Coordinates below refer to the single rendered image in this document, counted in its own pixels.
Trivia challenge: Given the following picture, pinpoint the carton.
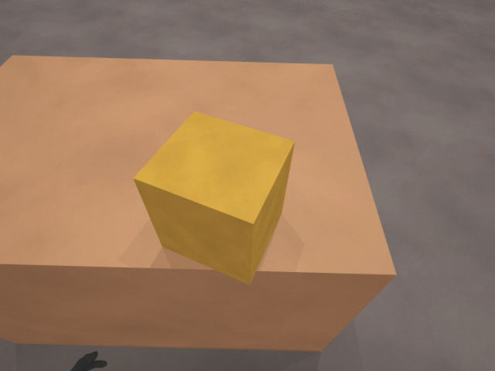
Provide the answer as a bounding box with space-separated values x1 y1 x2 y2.
133 111 295 284

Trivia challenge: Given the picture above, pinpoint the left robot hand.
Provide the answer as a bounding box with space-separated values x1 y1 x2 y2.
71 352 108 371

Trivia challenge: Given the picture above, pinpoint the pedestal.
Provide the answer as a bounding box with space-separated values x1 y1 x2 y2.
0 55 397 352

